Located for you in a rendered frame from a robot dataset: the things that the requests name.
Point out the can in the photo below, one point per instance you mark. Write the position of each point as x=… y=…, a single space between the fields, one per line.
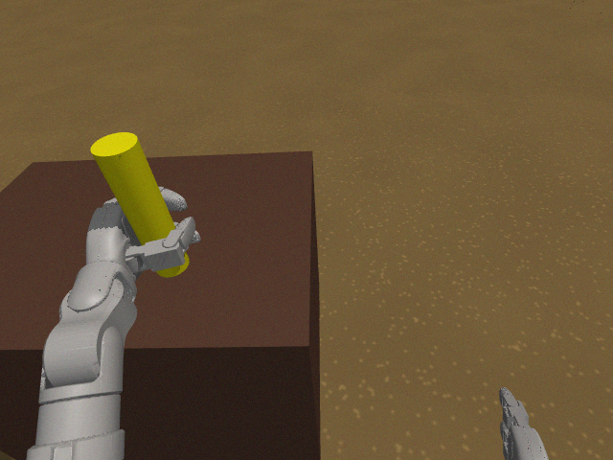
x=128 y=174

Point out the left robot arm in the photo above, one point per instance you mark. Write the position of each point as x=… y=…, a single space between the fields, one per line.
x=82 y=369

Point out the right robot hand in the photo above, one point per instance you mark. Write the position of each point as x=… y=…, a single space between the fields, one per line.
x=520 y=441

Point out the left robot hand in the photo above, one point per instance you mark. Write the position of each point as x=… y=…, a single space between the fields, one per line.
x=110 y=238

